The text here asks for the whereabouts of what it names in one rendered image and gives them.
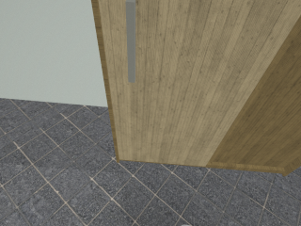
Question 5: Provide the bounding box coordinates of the handle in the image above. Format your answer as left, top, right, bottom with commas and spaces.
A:
125, 0, 135, 83

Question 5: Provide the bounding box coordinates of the wardrobe door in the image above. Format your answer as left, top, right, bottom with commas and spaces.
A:
209, 15, 301, 168
98, 0, 301, 167

